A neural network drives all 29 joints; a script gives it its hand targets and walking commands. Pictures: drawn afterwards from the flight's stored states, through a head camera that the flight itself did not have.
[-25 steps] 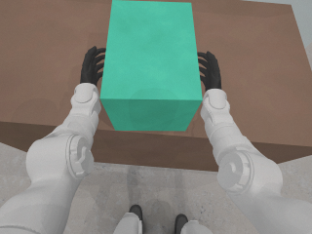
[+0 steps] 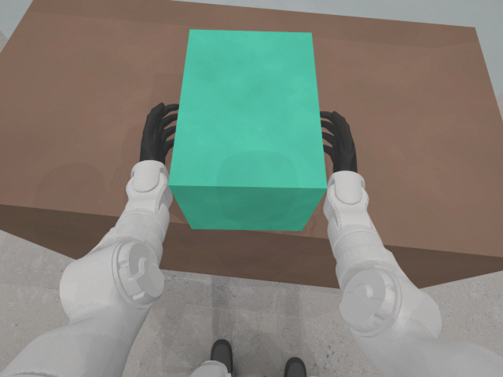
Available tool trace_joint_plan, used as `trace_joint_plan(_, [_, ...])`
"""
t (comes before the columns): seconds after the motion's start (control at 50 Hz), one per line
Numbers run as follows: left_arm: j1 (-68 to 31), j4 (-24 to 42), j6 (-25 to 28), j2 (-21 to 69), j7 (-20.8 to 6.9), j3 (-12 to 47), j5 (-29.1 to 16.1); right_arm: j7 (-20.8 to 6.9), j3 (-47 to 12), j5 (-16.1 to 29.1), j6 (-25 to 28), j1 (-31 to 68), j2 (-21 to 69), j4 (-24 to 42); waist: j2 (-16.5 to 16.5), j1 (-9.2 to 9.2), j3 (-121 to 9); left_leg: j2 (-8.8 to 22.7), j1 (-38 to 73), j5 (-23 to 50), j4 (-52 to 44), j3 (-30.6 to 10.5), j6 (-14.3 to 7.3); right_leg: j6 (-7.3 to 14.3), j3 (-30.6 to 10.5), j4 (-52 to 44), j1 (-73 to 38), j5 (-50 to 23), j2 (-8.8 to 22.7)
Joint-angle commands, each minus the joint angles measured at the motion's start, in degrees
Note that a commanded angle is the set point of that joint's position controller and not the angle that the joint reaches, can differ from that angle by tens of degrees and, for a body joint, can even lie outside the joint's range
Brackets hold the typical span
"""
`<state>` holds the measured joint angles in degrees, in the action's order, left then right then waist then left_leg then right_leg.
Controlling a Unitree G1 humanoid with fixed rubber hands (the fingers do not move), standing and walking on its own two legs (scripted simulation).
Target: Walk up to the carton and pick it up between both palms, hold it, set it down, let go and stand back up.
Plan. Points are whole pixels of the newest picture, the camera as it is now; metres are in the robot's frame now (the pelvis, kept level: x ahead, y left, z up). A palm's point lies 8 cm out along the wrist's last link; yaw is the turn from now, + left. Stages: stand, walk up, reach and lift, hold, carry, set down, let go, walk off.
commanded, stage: reach and lift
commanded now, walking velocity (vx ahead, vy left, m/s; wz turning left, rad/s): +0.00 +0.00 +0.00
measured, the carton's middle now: (248, 135) +0.51 +0.05 -0.03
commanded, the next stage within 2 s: none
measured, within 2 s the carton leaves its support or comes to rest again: neither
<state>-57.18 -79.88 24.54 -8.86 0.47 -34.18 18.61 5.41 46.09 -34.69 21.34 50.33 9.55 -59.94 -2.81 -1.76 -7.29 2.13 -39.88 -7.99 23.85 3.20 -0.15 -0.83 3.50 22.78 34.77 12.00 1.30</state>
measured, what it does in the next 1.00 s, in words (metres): stands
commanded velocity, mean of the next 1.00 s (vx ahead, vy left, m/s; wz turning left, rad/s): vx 0.00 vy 0.00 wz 0.00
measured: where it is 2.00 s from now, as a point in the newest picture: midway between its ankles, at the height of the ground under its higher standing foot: outside the picture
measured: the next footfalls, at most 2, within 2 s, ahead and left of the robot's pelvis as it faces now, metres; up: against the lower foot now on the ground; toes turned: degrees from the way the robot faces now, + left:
none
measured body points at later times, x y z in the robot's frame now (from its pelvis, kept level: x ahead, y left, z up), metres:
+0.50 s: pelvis +0.00 +0.00 +0.00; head +0.14 +0.02 +0.43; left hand +0.45 +0.20 +0.01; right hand +0.45 -0.10 +0.01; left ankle +0.01 +0.11 -0.73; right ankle -0.04 -0.13 -0.73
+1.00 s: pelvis -0.01 +0.00 +0.00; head +0.13 +0.06 +0.43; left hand +0.45 +0.21 +0.00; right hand +0.44 -0.10 +0.01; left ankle +0.01 +0.11 -0.73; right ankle -0.04 -0.13 -0.73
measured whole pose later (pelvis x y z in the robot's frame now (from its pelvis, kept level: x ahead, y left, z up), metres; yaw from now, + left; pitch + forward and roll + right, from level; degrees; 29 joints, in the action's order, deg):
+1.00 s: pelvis -0.01 +0.00 +0.00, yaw +1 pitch +25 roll -2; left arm -56.5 -73.4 18.9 -6.1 -0.6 -35.0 22.6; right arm 6.3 47.6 -36.1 23.3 47.9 9.6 -59.7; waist -5.6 -1.0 -9.0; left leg 3.1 -41.8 -7.0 23.8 4.8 -0.7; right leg -0.6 5.9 20.7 35.0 10.5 1.2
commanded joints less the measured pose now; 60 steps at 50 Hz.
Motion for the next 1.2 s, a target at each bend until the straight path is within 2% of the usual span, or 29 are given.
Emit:
trace_joint_plan(0.0, [-28.41,2.85,1.15,25.11,-6.74,8.33,7.11,-8.1,-15.28,-5.5,2.21,25.16,27.83,-4.63,7.6,-1.23,-40.78,0.38,31.45,40.67,6.74,4.24,2.25,-1.7,3.11,1.48,-12.64,-26.5,-1.13])
trace_joint_plan(0.12, [-26.41,3.27,0.1,25.68,-6.61,7.19,8.29,-8.06,-15.63,-5.63,2.28,25.39,28.78,-3.06,6.41,-2.05,-40.63,0.07,28.23,38.38,5.63,4.66,1.66,-1.85,2.85,1.85,-16.48,-28.75,-0.85])
trace_joint_plan(0.22, [-26.31,4.44,0.02,26.17,-6.45,7.36,7.93,-8.13,-16.1,-6.08,2.24,24.92,29.32,-2.57,5.34,-1.83,-41.26,0.02,26.96,37.19,4.82,4.66,1.0,-2.09,2.79,2.61,-18.05,-30.25,-0.61])
trace_joint_plan(0.42, [-26.22,4.6,-0.63,27.11,-6.15,7.15,8.46,-8.3,-15.14,-6.72,2.5,24.38,29.16,-4.45,5.53,-1.67,-39.72,0.69,30.0,39.28,5.3,4.42,1.08,-1.72,3.44,1.27,-13.92,-25.81,-1.19])
trace_joint_plan(0.44, [-26.58,3.21,-2.24,22.8,-7.74,5.18,8.69,-7.06,-15.32,-6.24,0.6,22.81,29.8,-7.04,-0.82,-1.27,-37.01,-0.39,23.22,34.09,4.9,4.53,-2.11,-2.37,2.0,1.3,-21.06,-25.53,-0.52])
trace_joint_plan(0.46, [-26.76,3.59,-2.87,22.68,-8.44,5.52,8.52,-6.86,-16.69,-4.97,0.12,23.64,30.39,-4.84,0.13,-2.32,-37.03,-0.75,17.2,29.03,2.97,5.12,-2.34,-2.74,1.19,3.51,-27.14,-29.75,0.52])
trace_joint_plan(0.48, [-26.43,3.4,-3.06,22.51,-8.72,5.69,8.22,-7.0,-17.56,-4.34,-0.11,23.7,30.39,-4.48,-0.55,-2.1,-37.11,-0.88,14.28,26.43,1.66,5.0,-2.68,-3.3,0.98,4.7,-30.98,-32.19,1.04])
trace_joint_plan(0.52, [-25.83,3.01,-2.97,22.8,-8.84,6.17,8.15,-7.04,-17.98,-3.56,0.49,23.83,29.9,-4.98,0.26,-2.54,-36.84,-0.92,12.91,25.46,0.69,5.13,-2.4,-3.57,1.12,5.1,-31.32,-33.07,1.23])
trace_joint_plan(0.6, [-28.52,4.45,-3.03,25.32,-8.49,6.95,8.11,-6.7,-16.72,-4.86,2.61,26.55,29.94,-2.74,3.53,-2.31,-40.58,0.06,21.37,33.28,3.62,5.13,-0.23,-2.3,2.95,3.5,-21.49,-29.08,-0.35])
trace_joint_plan(0.7, [-28.12,4.44,-3.61,28.32,-8.4,8.02,7.57,-6.7,-16.69,-6.69,5.08,28.04,28.12,-1.51,6.87,-1.88,-43.33,0.6,27.12,40.73,6.48,4.6,2.13,-1.37,4.39,3.47,-16.45,-29.99,-1.01])
trace_joint_plan(0.76, [-27.5,4.28,-4.56,30.15,-8.2,8.45,7.91,-6.92,-15.93,-7.32,6.21,28.51,26.86,-1.85,9.03,-1.95,-44.05,1.25,33.15,45.71,8.0,4.21,3.5,-0.13,5.33,1.77,-10.62,-26.11,-1.99])
trace_joint_plan(0.82, [-26.97,4.3,-5.25,31.52,-7.78,8.84,8.25,-7.17,-15.95,-7.49,7.04,28.81,25.97,-1.58,10.03,-2.13,-45.66,1.45,35.1,47.22,8.38,4.03,4.19,1.03,5.43,0.57,-9.44,-24.76,-2.37])
trace_joint_plan(0.92, [-27.4,3.85,-4.87,31.95,-7.54,9.83,7.58,-7.54,-17.08,-6.81,7.64,29.47,25.87,-1.97,9.23,-2.07,-47.54,1.23,31.97,43.23,6.79,4.18,3.83,0.86,4.85,1.32,-13.62,-27.1,-1.8])
trace_joint_plan(0.98, [-28.63,2.99,-4.02,31.37,-7.63,10.69,6.63,-7.5,-17.95,-6.18,7.42,30.14,26.22,-2.27,7.89,-2.05,-47.86,0.9,28.56,38.38,5.54,4.66,3.24,0.68,3.81,1.87,-18.04,-29.15,-1.21])
trace_joint_plan(1.18, [-33.66,-0.62,-0.83,26.1,-9.39,15.62,-0.91,-7.08,-22.02,-1.72,4.47,33.58,26.9,-4.6,3.26,-2.48,-45.64,0.26,14.11,20.55,2.01,6.14,0.32,-0.46,-0.15,6.32,-30.67,-31.85,0.61])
